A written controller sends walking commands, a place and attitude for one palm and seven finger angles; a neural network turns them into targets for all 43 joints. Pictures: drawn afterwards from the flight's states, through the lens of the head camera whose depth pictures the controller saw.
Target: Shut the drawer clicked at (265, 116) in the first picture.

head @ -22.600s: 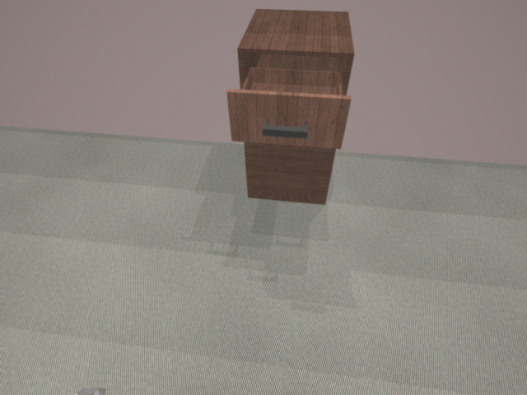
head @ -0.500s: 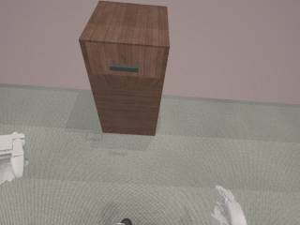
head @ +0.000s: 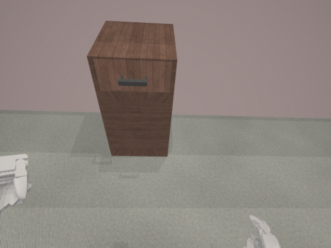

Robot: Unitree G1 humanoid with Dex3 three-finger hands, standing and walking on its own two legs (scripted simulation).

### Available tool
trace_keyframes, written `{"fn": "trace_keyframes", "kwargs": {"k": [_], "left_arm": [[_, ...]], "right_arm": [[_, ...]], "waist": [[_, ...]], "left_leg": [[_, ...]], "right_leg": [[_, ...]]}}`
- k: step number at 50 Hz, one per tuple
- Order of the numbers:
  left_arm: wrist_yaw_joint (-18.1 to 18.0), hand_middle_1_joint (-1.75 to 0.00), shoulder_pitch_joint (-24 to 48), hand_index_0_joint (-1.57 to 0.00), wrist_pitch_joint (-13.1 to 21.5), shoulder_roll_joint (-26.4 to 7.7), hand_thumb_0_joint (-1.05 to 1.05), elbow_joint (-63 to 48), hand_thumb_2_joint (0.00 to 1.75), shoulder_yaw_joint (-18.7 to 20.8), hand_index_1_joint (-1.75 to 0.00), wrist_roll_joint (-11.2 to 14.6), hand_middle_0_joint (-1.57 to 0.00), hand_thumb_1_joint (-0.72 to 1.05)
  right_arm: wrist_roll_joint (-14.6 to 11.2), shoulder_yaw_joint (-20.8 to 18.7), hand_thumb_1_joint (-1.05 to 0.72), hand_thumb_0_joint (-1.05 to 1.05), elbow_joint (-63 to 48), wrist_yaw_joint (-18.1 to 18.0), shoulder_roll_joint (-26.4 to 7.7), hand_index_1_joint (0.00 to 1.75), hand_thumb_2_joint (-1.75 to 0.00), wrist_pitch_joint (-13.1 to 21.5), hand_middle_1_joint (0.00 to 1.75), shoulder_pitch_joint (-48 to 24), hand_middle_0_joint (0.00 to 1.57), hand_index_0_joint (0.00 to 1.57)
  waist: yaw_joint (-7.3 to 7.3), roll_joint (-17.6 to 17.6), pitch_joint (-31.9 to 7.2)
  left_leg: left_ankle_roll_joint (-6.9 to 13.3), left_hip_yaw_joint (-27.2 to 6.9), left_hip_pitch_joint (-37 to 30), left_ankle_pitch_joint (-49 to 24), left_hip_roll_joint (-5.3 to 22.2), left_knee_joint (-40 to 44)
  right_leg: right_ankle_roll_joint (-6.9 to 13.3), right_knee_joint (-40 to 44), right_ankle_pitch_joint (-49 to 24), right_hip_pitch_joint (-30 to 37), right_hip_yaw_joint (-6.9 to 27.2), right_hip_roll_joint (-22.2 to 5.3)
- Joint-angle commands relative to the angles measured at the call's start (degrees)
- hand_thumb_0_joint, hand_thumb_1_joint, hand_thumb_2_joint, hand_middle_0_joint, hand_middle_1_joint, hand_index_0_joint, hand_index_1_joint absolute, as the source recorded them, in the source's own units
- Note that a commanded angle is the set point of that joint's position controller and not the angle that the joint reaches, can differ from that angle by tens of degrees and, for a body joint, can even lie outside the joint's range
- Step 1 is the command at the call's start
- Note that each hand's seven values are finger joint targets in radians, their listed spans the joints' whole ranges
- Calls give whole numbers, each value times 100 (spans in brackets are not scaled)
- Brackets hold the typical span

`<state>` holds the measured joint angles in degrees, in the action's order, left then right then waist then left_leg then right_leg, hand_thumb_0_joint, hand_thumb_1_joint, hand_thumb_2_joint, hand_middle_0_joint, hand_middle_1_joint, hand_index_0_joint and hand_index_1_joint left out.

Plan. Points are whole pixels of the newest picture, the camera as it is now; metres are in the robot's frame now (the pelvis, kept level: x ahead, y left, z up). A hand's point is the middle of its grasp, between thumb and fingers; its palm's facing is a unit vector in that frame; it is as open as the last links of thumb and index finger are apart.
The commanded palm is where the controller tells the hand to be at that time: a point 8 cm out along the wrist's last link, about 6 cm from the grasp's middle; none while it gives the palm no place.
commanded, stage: stop stepping back and stand still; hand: left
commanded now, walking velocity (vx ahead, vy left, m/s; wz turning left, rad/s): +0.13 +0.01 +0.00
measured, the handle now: (133, 80) +0.86 +0.19 -0.08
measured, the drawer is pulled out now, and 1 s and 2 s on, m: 0.00 0.00 0.00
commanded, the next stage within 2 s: let the arm hang, fingers relaxed in 0.14 s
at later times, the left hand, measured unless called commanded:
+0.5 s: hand out of the picture +0.10 +0.19 -0.17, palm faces +0.04 -0.98 -0.22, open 3.0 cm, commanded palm none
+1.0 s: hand out of the picture -0.04 +0.15 -0.17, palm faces +0.07 -0.98 -0.17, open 6.9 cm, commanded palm none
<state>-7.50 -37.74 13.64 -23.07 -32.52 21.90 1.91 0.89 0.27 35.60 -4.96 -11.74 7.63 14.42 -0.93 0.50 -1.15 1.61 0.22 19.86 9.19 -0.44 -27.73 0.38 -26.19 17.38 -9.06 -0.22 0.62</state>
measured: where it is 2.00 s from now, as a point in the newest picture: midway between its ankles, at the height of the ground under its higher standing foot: outside the picture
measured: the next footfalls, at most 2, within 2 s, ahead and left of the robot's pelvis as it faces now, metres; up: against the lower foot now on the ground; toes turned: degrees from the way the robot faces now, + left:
none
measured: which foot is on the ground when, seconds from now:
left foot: down 0.00-1.00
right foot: down 0.00-1.00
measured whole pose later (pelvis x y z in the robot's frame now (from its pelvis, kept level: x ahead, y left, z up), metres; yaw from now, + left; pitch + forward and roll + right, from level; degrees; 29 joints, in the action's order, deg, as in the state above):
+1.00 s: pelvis +0.02 +0.00 +0.00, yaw +1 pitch -2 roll +0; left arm -1.8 -21.6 -0.2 -6.5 66.3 -0.5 -0.4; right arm 0.8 -0.6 66.0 -2.2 -7.9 -1.2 15.3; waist 0.6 -1.3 2.8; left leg 1.9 0.8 14.8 7.7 -1.6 -24.4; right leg 1.0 -24.8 17.8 -5.0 -2.4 0.3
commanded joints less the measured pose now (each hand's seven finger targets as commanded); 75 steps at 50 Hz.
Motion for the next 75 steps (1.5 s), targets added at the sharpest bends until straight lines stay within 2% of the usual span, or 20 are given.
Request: {"fn": "trace_keyframes", "kwargs": {"k": [1, 5, 8, 9, 11, 12, 13, 14, 15, 18, 19, 22, 24, 25, 27, 29, 32, 42, 54, 75], "left_arm": [[-161, -160, 640, -140, 204, -604, 0, -803, 90, 376, -160, 89, -140, 90], [-174, -160, 1190, -140, 153, -698, 0, -872, 90, 335, -160, 42, -140, 90], [-167, -160, 1174, -140, 205, -712, 0, -1234, 90, 429, -160, -69, -140, 90], [-188, -160, 1180, -140, 223, -800, 0, -1276, 90, 503, -160, -116, -140, 90], [-179, -160, 834, -140, 272, -905, 0, -1336, 90, 620, -160, -101, -140, 90], [598, -160, 1054, -140, -837, 427, 0, 4007, 90, -1458, -160, -515, -140, 90], [676, -156, 763, -136, -1354, 688, 0, 4210, 90, -1484, -156, -372, -136, 90], [701, -151, 1041, -132, -1393, 683, 0, 4333, 90, -1607, -151, -375, -132, 90], [725, -147, 1397, -128, -1389, 577, 0, 4580, 90, -1601, -147, -386, -128, 90], [669, -134, 1728, -116, -1419, 448, 0, 5460, 90, -1646, -134, -398, -116, 90], [651, -130, 1911, -112, -1431, 418, 0, 5816, 90, -1693, -130, -370, -112, 90], [617, -117, 1971, -100, -1464, 416, 0, 6913, 90, -1796, -117, -296, -100, 90], [620, -108, 1773, -92, -1441, 404, 0, 7642, 90, -1846, -108, -273, -92, 90], [626, -104, 1728, -88, -1431, 364, 0, 7931, 90, -1871, -104, -266, -88, 90], [631, -95, 1525, -80, -1390, 538, 0, 8404, 90, -1891, -95, -250, -80, 90], [640, -86, 1439, -72, -1361, 617, 0, 8746, 90, -1941, -86, -246, -72, 90], [627, -73, 1395, -60, -1327, 689, 0, 9124, 90, -2037, -73, -239, -60, 90], [538, -30, 1126, -20, -1324, 890, 0, 9775, 90, -2155, -30, -230, -20, 90], [486, -30, 1288, -20, -1299, 1088, 0, 9741, 90, -2096, -30, -238, -20, 90], [469, -30, 1368, -20, -1284, 1096, 0, 9622, 90, -2038, -30, -226, -20, 90]], "right_arm": [[-30, -301, -90, 0, -731, -67, -678, 30, -90, 211, 30, -631, 20, 20], [-59, -235, -90, 0, -733, -125, -681, 30, -90, 222, 30, -747, 20, 20], [-32, -126, -90, 0, -825, -122, -686, 30, -90, 297, 30, -820, 20, 20], [7, -104, -90, 0, -846, -110, -612, 30, -90, 323, 30, -803, 20, 20], [51, -100, -90, 0, -860, -44, -528, 30, -90, 376, 30, -749, 20, 20], [26, -491, -90, 0, 777, 401, -1478, 30, -90, 284, 30, -726, 20, 20], [-129, -367, -90, 0, 563, 433, -814, 30, -90, -192, 30, -328, 20, 20], [-133, -324, -90, 0, 533, 449, -671, 30, -90, -277, 30, -206, 20, 20], [-95, -311, -90, 0, 592, 481, -679, 30, -90, -352, 30, -52, 20, 20], [63, -248, -90, 0, 641, 463, -647, 30, -90, -539, 30, -249, 20, 20], [79, -260, -90, 0, 752, 463, -702, 30, -90, -589, 30, -295, 20, 20], [106, -185, -90, 0, 1116, 435, -687, 30, -90, -670, 30, -311, 20, 20], [77, -157, -90, 0, 1394, 391, -667, 30, -90, -687, 30, -275, 20, 20], [49, -161, -90, 0, 1500, 373, -680, 30, -90, -702, 30, -225, 20, 20], [40, -169, -90, 0, 1738, 341, -536, 30, -90, -725, 30, -107, 20, 20], [22, -177, -90, 0, 1944, 321, -436, 30, -90, -744, 30, 45, 20, 20], [-22, -197, -90, 0, 2222, 304, -401, 30, -90, -768, 30, 288, 20, 20], [-45, -184, -90, 0, 2764, 279, -230, 30, -90, -809, 30, 473, 20, 20], [0, -190, -90, 0, 2923, 281, 17, 30, -90, -796, 30, 534, 20, 20], [-16, -195, -90, 0, 2900, 242, 51, 30, -90, -765, 30, 651, 20, 20]], "waist": [[-69, 371, 213], [-90, 17, 371], [-29, -1686, 493], [23, -1627, 523], [127, -996, 161], [-50, -387, 87], [89, 45, -576], [51, 664, -582], [-57, 931, -402], [56, 1573, -49], [23, 1228, 94], [114, -628, 421], [179, -975, 348], [188, -755, 368], [183, -1077, 57], [135, -920, -13], [55, -248, 43], [47, 114, 607], [47, -60, 895], [63, -5, 647]], "left_leg": [[-82, -19, -948, 897, 207, -919], [41, -251, -1063, 1144, 433, -286], [221, -2017, -166, 3555, 1194, 2118], [296, -2286, 206, 3584, 1398, 2422], [350, -1783, 194, 2627, 1286, 2082], [394, -1362, -305, -441, 921, -71], [181, -653, -458, -809, 730, -507], [82, -557, -316, -41, 607, -695], [55, -584, -309, 400, 531, -714], [63, -329, 35, -516, 248, -998], [66, -390, -145, -715, 274, -868], [222, -1019, -144, -884, 573, 242], [260, -1147, -207, -428, 638, 634], [261, -1214, -231, -214, 648, 740], [233, -1021, -541, 31, 588, 774], [191, -870, -808, 88, 534, 742], [173, -767, -1106, -92, 552, 659], [148, -592, -1115, -157, 531, 713], [91, -502, -899, -170, 472, 685], [90, -406, -1033, -753, 544, 465]], "right_leg": [[688, 1308, 1943, -1874, 1108, -984], [435, 586, 1643, -1898, 522, -640], [42, -1150, 1254, -1162, -206, 229], [57, -1584, 978, -828, -188, 209], [78, -944, 831, -233, -138, 30], [17, -748, -307, -1155, 130, -381], [23, -292, -957, -611, 299, -588], [189, -108, -467, -784, 456, -735], [313, -3, 143, -1095, 506, -878], [468, 37, -956, -723, 434, -903], [497, -6, -1027, -815, 407, -901], [242, -202, -155, -637, 211, -435], [202, -32, 34, -361, 187, -372], [211, 78, 60, -293, 160, -355], [254, 311, -58, -134, 212, -426], [298, 506, -127, -203, 249, -468], [309, 744, -188, -361, 269, -531], [305, 896, -26, -607, 241, -551], [306, 920, 16, -646, 280, -551], [258, 907, -696, -334, 303, -552]]}}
